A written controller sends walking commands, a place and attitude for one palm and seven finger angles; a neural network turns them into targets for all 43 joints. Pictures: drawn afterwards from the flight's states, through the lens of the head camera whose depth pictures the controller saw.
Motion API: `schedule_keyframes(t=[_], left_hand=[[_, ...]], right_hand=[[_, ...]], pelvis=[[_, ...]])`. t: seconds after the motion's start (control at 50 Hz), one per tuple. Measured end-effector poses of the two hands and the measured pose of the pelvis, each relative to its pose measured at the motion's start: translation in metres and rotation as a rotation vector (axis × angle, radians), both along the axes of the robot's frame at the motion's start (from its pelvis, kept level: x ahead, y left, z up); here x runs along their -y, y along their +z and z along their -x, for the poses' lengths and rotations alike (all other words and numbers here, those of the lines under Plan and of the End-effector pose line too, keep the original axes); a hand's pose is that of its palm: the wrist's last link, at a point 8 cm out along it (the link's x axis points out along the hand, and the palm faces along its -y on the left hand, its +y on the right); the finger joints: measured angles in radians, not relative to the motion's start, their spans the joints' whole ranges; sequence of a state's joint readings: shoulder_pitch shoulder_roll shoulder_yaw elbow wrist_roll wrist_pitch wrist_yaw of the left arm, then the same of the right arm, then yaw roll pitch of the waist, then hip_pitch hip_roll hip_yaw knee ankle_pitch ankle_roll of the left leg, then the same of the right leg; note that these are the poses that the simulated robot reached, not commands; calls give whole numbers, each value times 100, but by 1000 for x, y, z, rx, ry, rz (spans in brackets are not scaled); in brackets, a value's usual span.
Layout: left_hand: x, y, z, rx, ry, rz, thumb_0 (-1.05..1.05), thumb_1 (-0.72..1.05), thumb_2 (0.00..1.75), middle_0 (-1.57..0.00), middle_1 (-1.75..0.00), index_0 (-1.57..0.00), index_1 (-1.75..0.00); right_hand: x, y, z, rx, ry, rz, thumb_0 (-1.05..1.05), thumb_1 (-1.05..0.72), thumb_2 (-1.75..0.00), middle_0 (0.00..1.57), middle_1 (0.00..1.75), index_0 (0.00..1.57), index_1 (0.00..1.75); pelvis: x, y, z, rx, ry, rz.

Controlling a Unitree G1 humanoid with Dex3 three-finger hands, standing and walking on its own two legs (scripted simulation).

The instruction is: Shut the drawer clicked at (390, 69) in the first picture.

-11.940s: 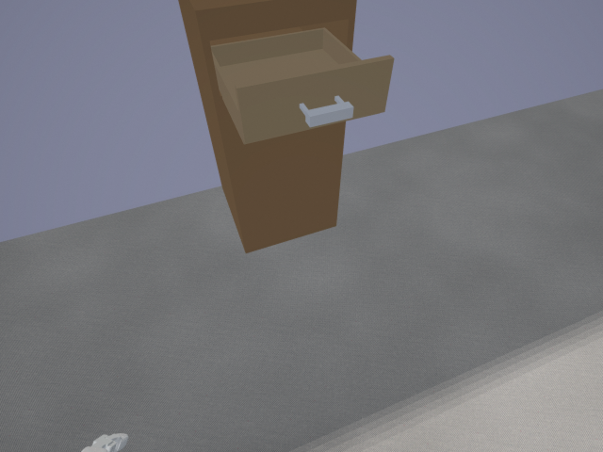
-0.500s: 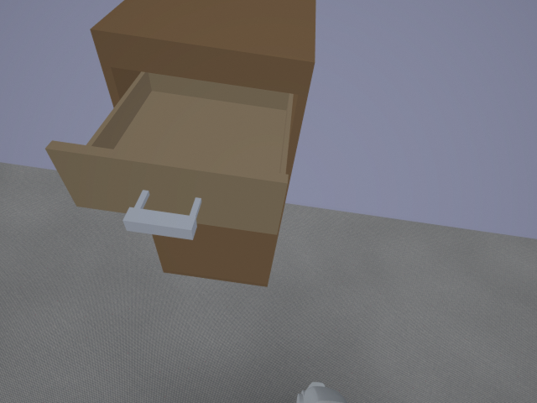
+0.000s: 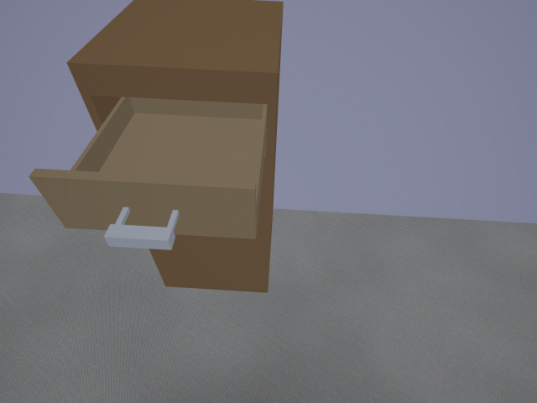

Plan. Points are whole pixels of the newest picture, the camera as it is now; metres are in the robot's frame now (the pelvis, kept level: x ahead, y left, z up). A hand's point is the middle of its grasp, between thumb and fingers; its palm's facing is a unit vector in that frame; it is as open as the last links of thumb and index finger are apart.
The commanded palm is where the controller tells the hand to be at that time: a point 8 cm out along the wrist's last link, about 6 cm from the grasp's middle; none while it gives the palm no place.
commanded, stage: come to a stop and stand still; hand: left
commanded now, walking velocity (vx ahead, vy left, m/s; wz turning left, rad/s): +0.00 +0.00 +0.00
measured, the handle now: (145, 225) +0.39 +0.23 +0.03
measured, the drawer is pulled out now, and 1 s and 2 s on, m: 0.25 0.25 0.25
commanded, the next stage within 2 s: look again from close up in 0.60 s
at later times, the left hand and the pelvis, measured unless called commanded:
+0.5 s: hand out of the picture -0.01 +0.14 -0.17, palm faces +0.04 -0.99 -0.16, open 7.4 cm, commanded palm none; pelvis +0.02 -0.01 +0.00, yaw -1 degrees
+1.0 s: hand out of the picture +0.02 +0.21 -0.18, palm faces +0.01 -0.98 -0.22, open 7.4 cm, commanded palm none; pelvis +0.01 +0.03 -0.01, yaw -1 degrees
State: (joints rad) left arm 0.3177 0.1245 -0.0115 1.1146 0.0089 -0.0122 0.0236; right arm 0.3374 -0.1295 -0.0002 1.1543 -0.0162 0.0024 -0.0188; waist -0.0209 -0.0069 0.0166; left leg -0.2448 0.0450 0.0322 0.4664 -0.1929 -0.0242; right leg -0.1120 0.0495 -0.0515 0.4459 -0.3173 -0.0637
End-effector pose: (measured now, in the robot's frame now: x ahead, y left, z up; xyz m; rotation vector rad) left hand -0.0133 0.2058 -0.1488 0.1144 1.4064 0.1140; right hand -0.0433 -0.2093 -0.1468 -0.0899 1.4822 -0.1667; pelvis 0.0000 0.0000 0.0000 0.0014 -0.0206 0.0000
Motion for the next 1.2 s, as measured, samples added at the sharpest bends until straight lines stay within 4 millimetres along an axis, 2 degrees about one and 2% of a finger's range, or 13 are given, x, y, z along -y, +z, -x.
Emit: schedule_keyframes(t=[0.12, 0.24, 0.5, 0.72, 0.8, 0.9, 1.06, 1.2], left_hand=[[12, -1, 4, -31, 13, 19, 1, 92, 89, -20, -30, -20, -30], [16, 2, 6, -50, 25, 12, 1, 91, 89, -20, -30, -20, -30], [15, 3, -4, -31, 32, -11, 0, 90, 89, -20, -30, -20, -30], [10, 4, -8, -19, 25, -21, 0, 90, 89, -20, -30, -20, -30], [0, 6, -7, -8, -13, -33, 0, 90, 89, -20, -30, -20, -30], [-25, 1, -14, 14, -20, -56, 0, 90, 89, -21, -30, -20, -30], [-57, 3, -32, 87, -27, -73, 0, 90, 89, -20, -30, -20, -30], [-67, 4, -26, 59, -39, -67, 0, 90, 89, -20, -30, -20, -30]], right_hand=[[-1, 4, -3, -22, 9, -5, 1, -91, -90, 20, 30, 20, 30], [0, 2, -22, -2, 19, -13, 1, -91, -90, 20, 30, 20, 30], [21, 3, -60, 72, 38, 34, 2, -93, -90, 20, 30, 20, 30], [22, 5, -69, 90, 45, 42, 1, -93, -90, 20, 30, 20, 30], [18, 1, -74, 139, 31, 42, 1, -93, -90, 20, 30, 20, 30], [2, -1, -74, 185, 27, 49, 1, -94, -90, 20, 30, 20, 30], [-17, 1, -59, 163, 55, 47, 1, -95, -90, 20, 30, 20, 30], [-28, 4, -43, 121, 58, 36, 1, -93, -90, 20, 30, 20, 30]], pelvis=[[7, 2, -2, -5, -3, -6], [10, 3, -7, -11, -5, -10], [13, 4, -18, -2, -9, -15], [10, 4, -20, -7, -13, -9], [-1, 0, -14, -19, -31, 18], [-16, -6, -11, -3, -24, 14], [-34, -4, -4, 3, -22, 9], [-42, -1, 1, -15, -22, 0]])
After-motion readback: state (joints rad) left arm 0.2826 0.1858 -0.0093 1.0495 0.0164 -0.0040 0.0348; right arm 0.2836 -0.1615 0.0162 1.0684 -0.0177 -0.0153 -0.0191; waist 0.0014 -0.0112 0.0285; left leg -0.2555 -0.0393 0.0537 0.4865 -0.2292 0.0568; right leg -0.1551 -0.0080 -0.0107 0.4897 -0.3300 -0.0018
